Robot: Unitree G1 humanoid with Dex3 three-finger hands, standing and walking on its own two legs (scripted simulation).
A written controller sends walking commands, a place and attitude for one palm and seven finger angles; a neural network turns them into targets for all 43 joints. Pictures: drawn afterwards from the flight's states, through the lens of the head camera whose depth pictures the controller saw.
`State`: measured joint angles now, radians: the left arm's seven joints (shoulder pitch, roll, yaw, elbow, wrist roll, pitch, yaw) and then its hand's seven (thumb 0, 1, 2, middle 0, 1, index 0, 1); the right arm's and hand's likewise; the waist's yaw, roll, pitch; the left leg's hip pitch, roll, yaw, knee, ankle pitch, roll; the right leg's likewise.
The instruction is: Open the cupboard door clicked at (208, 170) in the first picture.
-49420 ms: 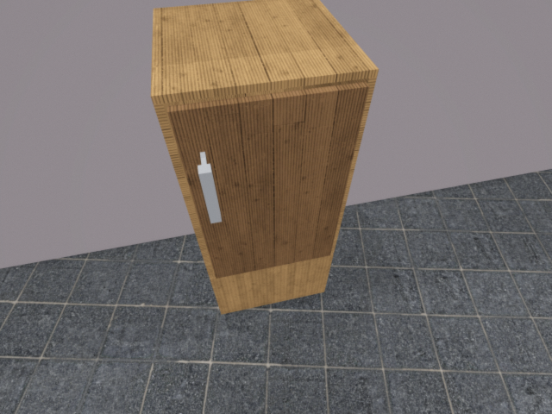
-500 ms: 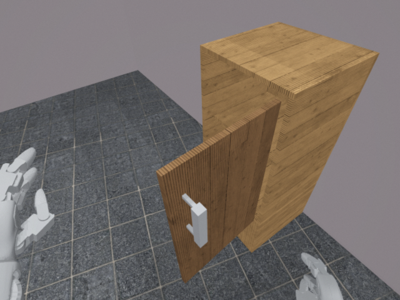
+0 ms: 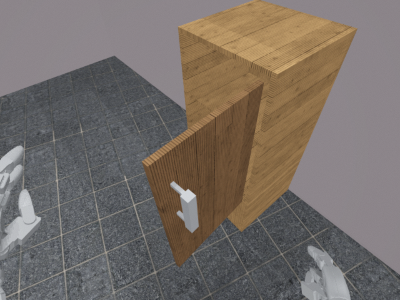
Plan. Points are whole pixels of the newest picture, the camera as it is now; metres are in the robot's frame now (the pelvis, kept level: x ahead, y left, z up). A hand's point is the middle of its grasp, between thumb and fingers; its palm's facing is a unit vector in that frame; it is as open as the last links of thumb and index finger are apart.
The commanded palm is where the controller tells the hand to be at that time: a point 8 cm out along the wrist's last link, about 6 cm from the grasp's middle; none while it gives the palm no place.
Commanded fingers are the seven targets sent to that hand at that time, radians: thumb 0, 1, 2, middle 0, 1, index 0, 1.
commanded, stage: step back with the hand held close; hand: left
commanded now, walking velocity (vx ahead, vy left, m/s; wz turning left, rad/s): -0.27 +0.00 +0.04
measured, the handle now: (183, 207) +0.33 +0.07 -0.03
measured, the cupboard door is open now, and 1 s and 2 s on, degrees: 96 96 96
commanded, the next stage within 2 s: stop stepping back and stand still in 1.02 s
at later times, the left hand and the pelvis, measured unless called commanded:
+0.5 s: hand out of the picture +0.12 +0.27 +0.16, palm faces +0.46 -0.76 -0.46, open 7.4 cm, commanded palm +0.06 +0.31 +0.17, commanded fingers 0.00 0.90 0.90 -0.20 -0.30 -0.20 -0.30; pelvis -0.07 +0.01 -0.02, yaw +1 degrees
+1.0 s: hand out of the picture +0.06 +0.26 +0.16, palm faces +0.36 -0.80 -0.48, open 7.4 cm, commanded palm -0.01 +0.31 +0.17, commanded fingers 0.00 0.90 0.90 -0.20 -0.30 -0.20 -0.30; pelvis -0.14 +0.01 -0.01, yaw +1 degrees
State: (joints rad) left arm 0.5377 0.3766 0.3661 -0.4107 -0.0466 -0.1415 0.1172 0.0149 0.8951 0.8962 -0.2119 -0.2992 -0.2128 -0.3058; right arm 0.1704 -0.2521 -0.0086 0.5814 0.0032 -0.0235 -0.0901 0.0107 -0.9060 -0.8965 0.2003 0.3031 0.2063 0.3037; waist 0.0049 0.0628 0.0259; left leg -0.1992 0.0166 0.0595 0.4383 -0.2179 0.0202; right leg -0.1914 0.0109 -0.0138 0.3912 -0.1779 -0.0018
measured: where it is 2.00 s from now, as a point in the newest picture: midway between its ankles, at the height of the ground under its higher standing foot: outside the picture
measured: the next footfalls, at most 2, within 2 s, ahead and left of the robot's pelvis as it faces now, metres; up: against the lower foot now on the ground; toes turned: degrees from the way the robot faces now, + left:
right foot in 0.76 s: -0.11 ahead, -0.11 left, +0.00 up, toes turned +5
right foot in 1.18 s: -0.22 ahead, -0.09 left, +0.00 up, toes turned -1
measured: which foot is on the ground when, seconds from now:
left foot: down 0.00-1.00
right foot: down 0.00-0.60, up 0.62-0.74, down 0.76-1.00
